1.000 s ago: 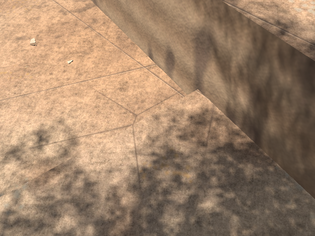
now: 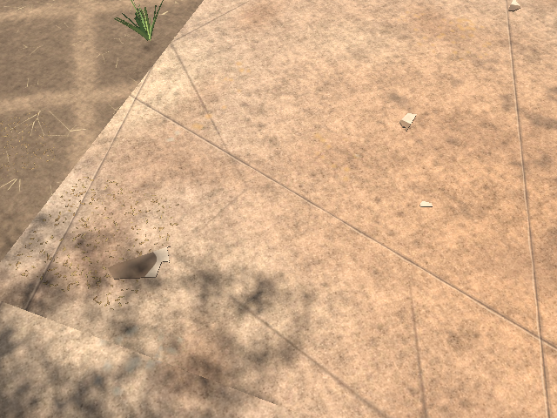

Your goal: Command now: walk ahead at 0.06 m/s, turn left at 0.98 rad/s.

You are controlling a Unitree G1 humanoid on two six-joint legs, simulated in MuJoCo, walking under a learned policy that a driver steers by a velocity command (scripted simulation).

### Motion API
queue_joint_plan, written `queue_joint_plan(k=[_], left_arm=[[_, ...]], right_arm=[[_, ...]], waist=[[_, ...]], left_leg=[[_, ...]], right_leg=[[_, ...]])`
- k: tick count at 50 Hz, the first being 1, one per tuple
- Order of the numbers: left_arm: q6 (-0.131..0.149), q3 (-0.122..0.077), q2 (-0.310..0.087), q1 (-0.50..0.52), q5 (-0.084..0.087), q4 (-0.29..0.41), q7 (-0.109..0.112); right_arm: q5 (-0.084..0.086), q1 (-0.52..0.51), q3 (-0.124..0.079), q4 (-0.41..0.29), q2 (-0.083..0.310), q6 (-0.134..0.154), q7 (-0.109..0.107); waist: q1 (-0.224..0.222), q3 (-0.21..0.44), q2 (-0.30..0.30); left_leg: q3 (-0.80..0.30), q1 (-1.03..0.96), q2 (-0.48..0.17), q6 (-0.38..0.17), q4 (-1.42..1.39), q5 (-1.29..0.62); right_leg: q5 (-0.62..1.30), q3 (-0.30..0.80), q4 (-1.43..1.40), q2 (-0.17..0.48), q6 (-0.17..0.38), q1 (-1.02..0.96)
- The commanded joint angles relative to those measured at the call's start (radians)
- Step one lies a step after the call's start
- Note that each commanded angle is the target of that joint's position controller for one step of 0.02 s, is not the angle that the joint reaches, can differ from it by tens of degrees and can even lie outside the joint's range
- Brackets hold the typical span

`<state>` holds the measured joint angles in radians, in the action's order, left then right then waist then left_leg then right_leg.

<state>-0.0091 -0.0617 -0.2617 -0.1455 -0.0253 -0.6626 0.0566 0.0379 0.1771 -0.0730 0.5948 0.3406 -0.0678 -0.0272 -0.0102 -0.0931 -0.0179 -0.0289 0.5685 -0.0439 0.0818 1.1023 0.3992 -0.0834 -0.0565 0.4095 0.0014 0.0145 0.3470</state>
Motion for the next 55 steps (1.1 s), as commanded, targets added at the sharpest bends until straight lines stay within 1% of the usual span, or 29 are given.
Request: queue_joint_plan(k=[1,5,8,9,10,11,12,13,14,16,19,24,26,29,30,31,32,33,34,35,37,42,47,50,51,52,53,54,55], left_arm=[[0.007,-0.062,-0.184,0.048,0.009,0.055,0.001],[0.012,-0.076,-0.207,0.071,0.027,0.040,-0.023],[0.006,-0.071,-0.171,0.041,0.045,0.017,-0.035],[-0.003,-0.063,-0.126,-0.002,0.034,0.007,-0.040],[0.004,-0.054,-0.112,0.077,-0.004,0.097,-0.033],[0.011,-0.062,-0.147,0.175,-0.004,0.107,-0.021],[0.010,-0.065,-0.150,0.163,0.014,0.101,-0.014],[0.007,-0.069,-0.156,0.109,0.014,0.066,-0.004],[0.007,-0.068,-0.153,0.077,0.002,0.043,0.001],[0.011,-0.060,-0.127,0.075,0.002,0.035,-0.011],[0.035,-0.050,-0.108,0.123,0.032,0.046,-0.044],[0.092,-0.047,-0.105,0.149,0.045,0.045,-0.085],[0.108,-0.043,-0.091,0.109,0.049,0.036,-0.090],[0.127,-0.051,-0.084,-0.101,0.047,-0.037,-0.088],[0.136,-0.058,-0.114,-0.251,0.038,-0.073,-0.086],[0.143,-0.065,-0.199,-0.312,0.013,-0.065,-0.092],[0.145,-0.078,-0.233,-0.271,0.014,-0.068,-0.101],[0.142,-0.065,-0.188,-0.258,0.025,-0.065,-0.092],[0.137,-0.048,-0.151,-0.260,0.024,-0.066,-0.085],[0.134,-0.029,-0.121,-0.258,0.026,-0.068,-0.083],[0.131,-0.006,-0.090,-0.245,0.029,-0.083,-0.075],[0.126,0.016,-0.095,-0.324,0.045,-0.152,-0.062],[0.110,0.031,-0.121,-0.418,0.061,-0.212,-0.051],[0.086,0.023,-0.190,-0.422,0.044,-0.232,-0.048],[0.080,0.024,-0.212,-0.387,0.025,-0.230,-0.050],[0.090,0.034,-0.187,-0.344,0.001,-0.197,-0.051],[0.119,0.081,0.018,-0.486,0.028,-0.145,-0.058],[0.141,0.057,-0.063,-0.400,0.093,-0.122,-0.056],[0.137,0.031,-0.123,-0.257,0.119,-0.080,-0.050]], right_arm=[[-0.001,0.028,-0.008,-0.073,0.047,0.008,0.010],[-0.003,0.036,-0.024,-0.065,0.077,-0.008,0.031],[-0.003,0.126,-0.050,-0.022,0.094,-0.019,0.038],[-0.004,0.167,-0.077,-0.019,0.181,-0.014,0.024],[-0.030,0.140,-0.100,-0.054,0.317,0.008,0.021],[-0.058,0.096,-0.089,-0.071,0.256,0.040,0.027],[-0.056,0.050,-0.077,-0.067,0.225,0.061,0.023],[-0.030,0.003,-0.070,-0.071,0.189,0.067,0.016],[-0.009,-0.009,-0.062,-0.073,0.149,0.057,0.004],[-0.015,-0.008,-0.050,-0.079,0.123,0.039,-0.014],[-0.001,0.073,-0.055,-0.064,0.134,0.048,-0.015],[-0.007,0.115,-0.036,-0.036,0.119,0.082,-0.001],[-0.006,0.100,-0.025,-0.038,0.108,0.090,0.009],[-0.005,0.046,0.001,-0.063,0.049,0.094,0.016],[-0.002,0.008,0.021,-0.085,-0.016,0.102,0.018],[0.020,0.040,0.039,-0.124,-0.078,0.121,0.022],[0.055,0.013,0.021,-0.145,0.002,0.138,0.020],[0.051,-0.042,0.006,-0.133,0.060,0.142,0.017],[0.025,-0.039,0.007,-0.120,0.052,0.143,0.017],[0.001,-0.038,0.013,-0.115,0.029,0.142,0.020],[-0.007,-0.049,0.015,-0.115,0.009,0.140,0.032],[-0.012,-0.180,0.039,-0.142,-0.039,0.158,0.051],[0.001,-0.314,0.044,-0.182,-0.058,0.181,0.103],[0.009,-0.179,0.005,-0.158,0.036,0.182,0.097],[0.016,0.038,-0.026,-0.109,0.091,0.174,0.078],[0.015,0.284,-0.045,-0.052,0.140,0.157,0.049],[-0.031,0.367,-0.061,-0.020,0.241,0.162,0.052],[-0.041,0.370,-0.039,-0.010,0.161,0.169,0.053],[-0.029,0.309,-0.021,0.018,0.103,0.173,0.046]], waist=[[0.012,0.208,0.150],[0.023,0.200,0.182],[0.064,0.200,0.099],[0.056,0.133,-0.134],[0.035,0.136,-0.357],[0.073,0.149,-0.208],[0.031,0.139,-0.169],[-0.002,0.140,-0.105],[-0.004,0.163,-0.099],[-0.012,0.204,-0.102],[0.032,0.204,-0.135],[0.060,0.134,-0.201],[0.038,0.113,-0.190],[-0.073,0.106,-0.119],[-0.134,0.119,0.009],[-0.100,0.133,0.221],[-0.074,0.019,0.258],[-0.085,-0.047,0.166],[-0.076,-0.037,0.118],[-0.063,-0.034,0.103],[-0.037,-0.045,0.146],[-0.077,-0.056,0.119],[-0.099,-0.094,0.118],[0.020,0.026,0.190],[0.158,0.149,0.200],[0.283,0.307,0.147],[0.173,0.597,-0.226],[0.184,0.577,-0.305],[0.180,0.342,-0.259]], left_leg=[[0.014,-0.066,-0.048,-0.018,-0.117,-0.042],[0.068,-0.204,-0.036,-0.065,-0.311,-0.050],[0.074,-0.399,0.021,-0.152,-0.567,-0.155],[-0.189,-0.495,-0.109,-0.240,-0.728,-0.365],[-0.613,-0.508,-0.317,-0.430,-0.792,-0.453],[-0.567,-0.465,-0.306,-0.446,-0.820,-0.434],[-0.487,-0.437,-0.256,-0.388,-0.811,-0.422],[-0.416,-0.439,-0.207,-0.330,-0.780,-0.411],[-0.370,-0.437,-0.186,-0.306,-0.744,-0.461],[-0.334,-0.395,-0.137,-0.303,-0.711,-0.566],[-0.430,-0.418,-0.096,-0.301,-0.808,0.092],[-0.478,-0.368,-0.119,-0.311,-0.810,0.183],[-0.477,-0.270,-0.106,-0.302,-0.801,0.202],[-0.416,-0.069,-0.022,-0.247,-0.661,0.261],[-0.321,0.092,0.061,-0.195,-0.379,0.238],[-0.205,0.304,0.159,-0.151,-0.048,0.181],[-0.203,0.528,0.099,-0.152,0.079,0.103],[-0.200,0.586,0.051,-0.153,0.135,0.006],[-0.178,0.570,0.036,-0.148,0.152,-0.068],[-0.164,0.534,0.014,-0.140,0.128,-0.119],[-0.103,0.456,-0.035,-0.116,0.060,-0.212],[0.012,0.335,-0.048,-0.092,-0.173,-0.422],[0.054,0.095,0.002,-0.101,-0.464,-0.453],[0.076,-0.202,0.081,-0.135,-0.510,-0.283],[0.087,-0.499,0.102,-0.158,-0.476,-0.229],[-0.058,-0.888,-0.054,-0.190,-0.393,-0.120],[-0.615,-1.160,-0.350,-0.325,-0.577,0.473],[-0.828,-1.059,-0.358,-0.295,-0.811,0.605],[-0.683,-0.920,-0.343,-0.246,-0.842,0.445]], right_leg=[[0.093,0.163,-0.149,0.280,0.215,-0.180],[0.032,0.062,-0.130,0.295,0.178,-0.160],[-0.104,-0.041,0.053,0.252,0.072,-0.081],[-0.312,-0.136,0.311,0.140,-0.022,0.119],[-0.558,-0.039,0.533,-0.022,-0.080,0.407],[-0.536,0.121,0.679,-0.018,-0.053,0.420],[-0.440,0.158,0.708,-0.011,-0.030,0.407],[-0.357,0.165,0.704,0.004,-0.030,0.394],[-0.300,0.161,0.703,0.000,-0.041,0.370],[-0.243,0.149,0.723,-0.039,-0.065,0.280],[-0.175,0.147,0.454,-0.059,-0.063,0.258],[-0.231,0.120,0.253,-0.028,-0.034,0.146],[-0.209,0.086,0.187,-0.028,-0.014,0.013],[-0.161,0.056,0.060,-0.020,0.028,-0.306],[-0.295,0.220,0.006,0.103,0.064,-0.466],[-0.566,0.604,-0.100,0.306,0.176,-0.565],[-0.821,0.850,-0.216,0.420,0.276,-0.505],[-0.792,0.780,-0.214,0.401,0.268,-0.480],[-0.706,0.674,-0.196,0.351,0.239,-0.465],[-0.633,0.587,-0.202,0.306,0.217,-0.420],[-0.527,0.467,-0.251,0.245,0.197,-0.328],[-0.221,0.262,-0.327,0.192,0.186,-0.270],[-0.035,0.188,-0.378,0.231,0.179,-0.308],[0.547,0.172,-0.141,0.262,0.152,-0.367],[0.685,0.134,0.102,0.232,0.127,-0.252],[0.475,0.138,0.443,0.193,0.091,0.030],[-0.260,0.170,0.847,0.029,0.053,0.303],[-0.368,0.261,0.964,0.026,0.073,0.372],[-0.306,0.208,1.018,0.054,0.069,0.482]])
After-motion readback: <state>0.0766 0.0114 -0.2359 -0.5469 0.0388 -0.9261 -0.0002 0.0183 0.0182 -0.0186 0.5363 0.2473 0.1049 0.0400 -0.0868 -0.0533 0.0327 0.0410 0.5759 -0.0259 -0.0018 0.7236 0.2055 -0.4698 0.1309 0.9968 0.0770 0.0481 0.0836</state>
